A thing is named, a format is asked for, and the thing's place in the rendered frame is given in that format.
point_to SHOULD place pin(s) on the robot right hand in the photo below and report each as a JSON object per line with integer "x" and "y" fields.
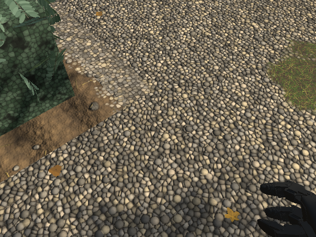
{"x": 302, "y": 220}

